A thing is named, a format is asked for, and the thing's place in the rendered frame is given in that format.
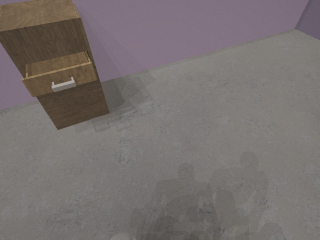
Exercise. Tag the drawer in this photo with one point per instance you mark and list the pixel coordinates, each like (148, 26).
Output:
(40, 75)

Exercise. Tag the cabinet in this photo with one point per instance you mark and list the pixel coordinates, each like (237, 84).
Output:
(38, 30)

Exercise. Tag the handle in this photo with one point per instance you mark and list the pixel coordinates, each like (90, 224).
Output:
(64, 85)

